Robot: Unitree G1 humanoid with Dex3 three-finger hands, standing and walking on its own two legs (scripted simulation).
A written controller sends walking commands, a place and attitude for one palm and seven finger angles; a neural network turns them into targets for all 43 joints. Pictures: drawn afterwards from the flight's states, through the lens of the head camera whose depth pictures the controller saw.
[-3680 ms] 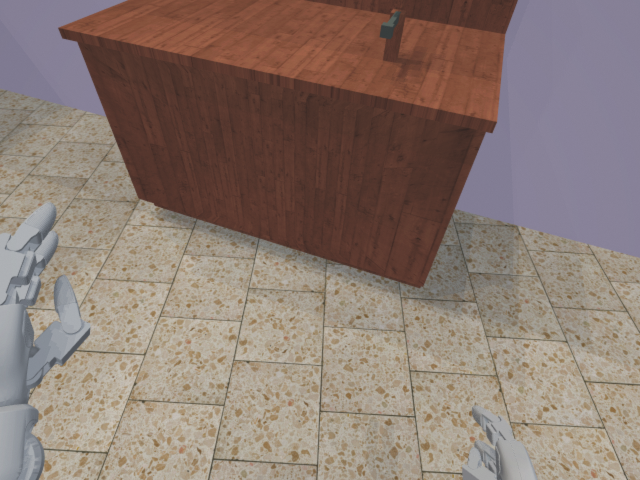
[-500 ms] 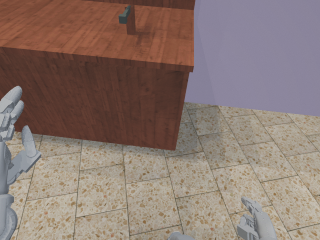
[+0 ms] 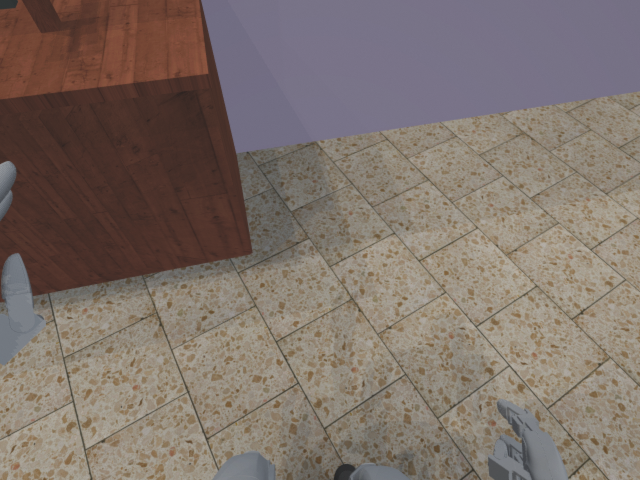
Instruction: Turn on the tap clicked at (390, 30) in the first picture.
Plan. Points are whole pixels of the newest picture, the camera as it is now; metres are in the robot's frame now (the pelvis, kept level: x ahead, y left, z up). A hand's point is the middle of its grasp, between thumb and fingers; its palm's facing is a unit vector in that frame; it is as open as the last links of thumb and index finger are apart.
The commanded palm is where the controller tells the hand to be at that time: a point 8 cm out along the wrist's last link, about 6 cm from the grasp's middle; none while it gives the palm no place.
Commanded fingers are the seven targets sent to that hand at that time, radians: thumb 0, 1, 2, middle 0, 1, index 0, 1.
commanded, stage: turn to face it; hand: left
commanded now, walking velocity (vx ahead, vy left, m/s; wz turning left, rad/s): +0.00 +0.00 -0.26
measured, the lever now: out of the picture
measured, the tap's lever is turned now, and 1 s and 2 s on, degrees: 0 0 0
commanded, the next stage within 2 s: take the last steps up to it in 0.10 s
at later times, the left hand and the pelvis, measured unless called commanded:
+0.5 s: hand (73, 344) +0.21 +0.19 +0.19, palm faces +0.32 -0.84 -0.43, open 7.4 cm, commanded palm +0.15 +0.25 +0.18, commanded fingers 0.00 0.90 0.90 -0.20 -0.30 -0.20 -0.30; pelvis -0.03 -0.02 +0.00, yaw -4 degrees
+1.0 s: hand (45, 273) +0.27 +0.23 +0.18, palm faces +0.36 -0.80 -0.49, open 7.4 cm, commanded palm +0.21 +0.29 +0.18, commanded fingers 0.00 0.90 0.90 -0.20 -0.30 -0.20 -0.30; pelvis +0.04 +0.02 -0.01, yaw -2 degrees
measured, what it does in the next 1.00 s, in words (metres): steps on the spot: left foot, then right foot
